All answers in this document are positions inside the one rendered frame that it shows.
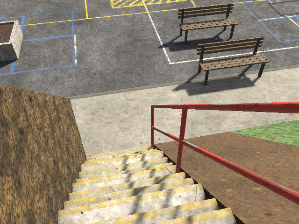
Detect stairs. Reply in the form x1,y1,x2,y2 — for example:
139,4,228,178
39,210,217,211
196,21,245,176
58,145,237,224

